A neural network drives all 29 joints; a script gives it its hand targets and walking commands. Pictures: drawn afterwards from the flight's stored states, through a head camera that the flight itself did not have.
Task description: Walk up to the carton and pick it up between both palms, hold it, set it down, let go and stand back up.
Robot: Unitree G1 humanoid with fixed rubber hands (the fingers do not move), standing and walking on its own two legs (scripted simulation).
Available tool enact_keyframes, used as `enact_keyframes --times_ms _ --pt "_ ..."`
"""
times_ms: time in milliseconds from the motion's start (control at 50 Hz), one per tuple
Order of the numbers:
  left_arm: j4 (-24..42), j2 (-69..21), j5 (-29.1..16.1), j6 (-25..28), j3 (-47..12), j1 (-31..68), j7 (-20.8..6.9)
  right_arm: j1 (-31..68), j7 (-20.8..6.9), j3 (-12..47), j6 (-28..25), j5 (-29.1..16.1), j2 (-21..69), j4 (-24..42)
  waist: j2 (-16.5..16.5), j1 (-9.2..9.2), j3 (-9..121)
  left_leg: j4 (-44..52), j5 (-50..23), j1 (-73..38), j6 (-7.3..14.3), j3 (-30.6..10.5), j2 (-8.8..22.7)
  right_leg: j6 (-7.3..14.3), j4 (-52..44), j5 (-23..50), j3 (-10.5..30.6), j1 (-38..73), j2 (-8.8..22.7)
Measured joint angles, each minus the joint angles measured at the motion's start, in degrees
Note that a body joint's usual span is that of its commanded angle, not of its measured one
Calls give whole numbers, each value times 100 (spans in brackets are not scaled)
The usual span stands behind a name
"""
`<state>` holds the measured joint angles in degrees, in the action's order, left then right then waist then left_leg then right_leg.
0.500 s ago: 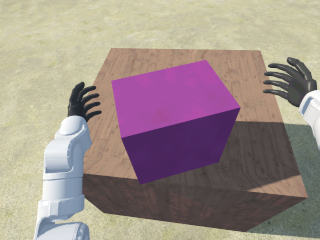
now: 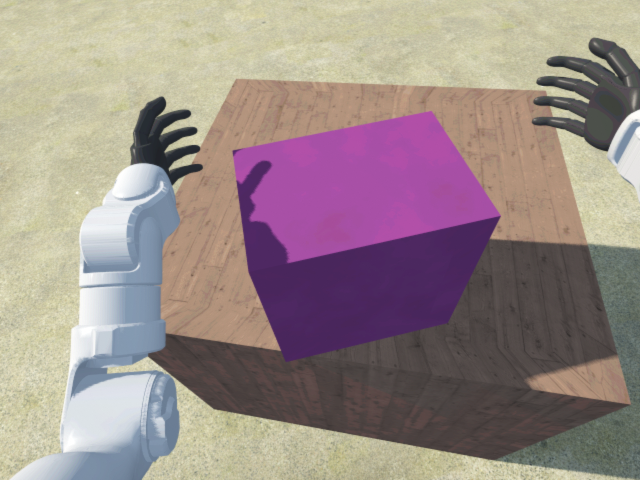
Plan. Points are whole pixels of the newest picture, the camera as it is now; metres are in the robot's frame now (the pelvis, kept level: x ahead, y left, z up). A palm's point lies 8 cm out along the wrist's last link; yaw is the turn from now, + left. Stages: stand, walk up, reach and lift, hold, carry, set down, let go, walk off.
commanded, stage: reach and lift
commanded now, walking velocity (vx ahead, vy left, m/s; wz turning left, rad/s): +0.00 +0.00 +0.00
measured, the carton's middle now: (352, 246) +0.42 +0.06 +0.00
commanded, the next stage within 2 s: none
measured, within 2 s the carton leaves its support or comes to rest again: neither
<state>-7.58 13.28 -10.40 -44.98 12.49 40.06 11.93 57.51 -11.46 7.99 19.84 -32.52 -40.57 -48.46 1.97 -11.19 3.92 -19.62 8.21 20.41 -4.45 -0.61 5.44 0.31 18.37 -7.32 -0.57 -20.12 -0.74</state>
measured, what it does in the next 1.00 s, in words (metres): stands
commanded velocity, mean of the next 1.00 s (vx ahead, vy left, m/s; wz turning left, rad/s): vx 0.00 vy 0.00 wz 0.00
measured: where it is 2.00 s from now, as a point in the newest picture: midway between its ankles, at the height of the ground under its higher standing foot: outside the picture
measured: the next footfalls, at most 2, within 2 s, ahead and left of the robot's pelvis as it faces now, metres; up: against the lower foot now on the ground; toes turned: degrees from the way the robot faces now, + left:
none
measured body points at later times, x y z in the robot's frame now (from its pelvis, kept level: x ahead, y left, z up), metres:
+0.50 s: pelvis -0.01 +0.00 +0.00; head +0.07 -0.02 +0.44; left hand +0.36 +0.27 +0.11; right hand +0.51 -0.18 +0.13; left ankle +0.01 +0.17 -0.75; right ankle +0.01 -0.12 -0.75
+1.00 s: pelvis +0.00 +0.00 -0.01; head +0.08 -0.01 +0.43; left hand +0.37 +0.26 +0.04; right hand +0.51 -0.16 +0.07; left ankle +0.01 +0.17 -0.75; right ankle +0.01 -0.12 -0.75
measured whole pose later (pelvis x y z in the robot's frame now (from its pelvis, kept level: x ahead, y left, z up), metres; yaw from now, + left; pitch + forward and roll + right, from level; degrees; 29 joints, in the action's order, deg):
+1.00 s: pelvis +0.00 +0.00 -0.01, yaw +0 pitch +18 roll -1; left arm -41.1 6.6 -9.9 -5.9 3.8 36.9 10.5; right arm 55.0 -11.8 7.5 -5.8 -22.6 -30.8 -72.9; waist 1.1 -14.1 8.8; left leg -25.0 9.2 33.7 -4.6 -2.0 5.6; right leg 0.3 22.0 -7.8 -1.5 -32.2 -1.0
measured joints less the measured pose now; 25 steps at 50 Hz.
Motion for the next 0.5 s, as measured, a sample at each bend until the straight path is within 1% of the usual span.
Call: enact_keyframes --times_ms 80,180,220,300,360,400,500 --pt "-128 0 -18 -25 -23 164 18 219 -37 54 50 -7 -30 -201 56 -78 19 2 2 -11 11 1 -15 -14 -48 20 1 36 15" --pt "-572 8 9 73 -73 361 -38 371 -14 146 51 110 26 -564 59 -132 54 9 4 -29 24 -14 -34 -27 -39 3 -14 55 34" --pt "-832 28 21 168 -110 432 -41 432 -24 123 -1 190 90 -775 47 -134 44 8 -1 -19 23 -25 -39 -24 -19 -7 -25 41 38" --pt "-999 -24 1 407 -255 323 -32 394 -71 -60 -176 339 230 -1055 34 -104 55 -70 11 104 0 -89 -29 -5 6 -12 -82 -33 26" --pt "-961 -122 76 544 -311 86 -64 248 -66 -116 -325 437 320 -1029 65 -66 37 -120 20 181 -11 -129 -19 -2 7 -6 -117 -74 16" --pt "-1072 -195 113 704 -316 -30 -92 165 -59 -92 -446 505 367 -1048 90 -66 19 -164 29 243 -6 -136 -16 -6 44 -10 -122 -131 12" --pt "-1032 -303 49 1049 -354 -348 -89 -149 -24 -244 -699 667 458 -827 107 -82 16 -215 5 453 -8 -145 -12 -9 114 4 -125 -350 7"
